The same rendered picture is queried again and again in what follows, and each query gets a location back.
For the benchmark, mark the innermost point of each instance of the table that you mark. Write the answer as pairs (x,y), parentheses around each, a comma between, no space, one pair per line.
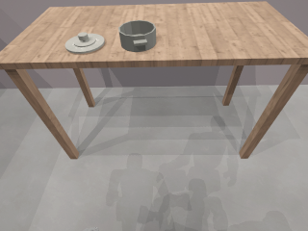
(187,34)

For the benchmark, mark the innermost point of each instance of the pot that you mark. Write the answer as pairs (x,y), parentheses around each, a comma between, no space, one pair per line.
(137,35)

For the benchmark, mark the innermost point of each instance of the lid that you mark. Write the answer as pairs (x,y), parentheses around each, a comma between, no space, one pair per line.
(76,46)

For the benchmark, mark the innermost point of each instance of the knob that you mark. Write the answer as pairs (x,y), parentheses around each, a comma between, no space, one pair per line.
(83,36)

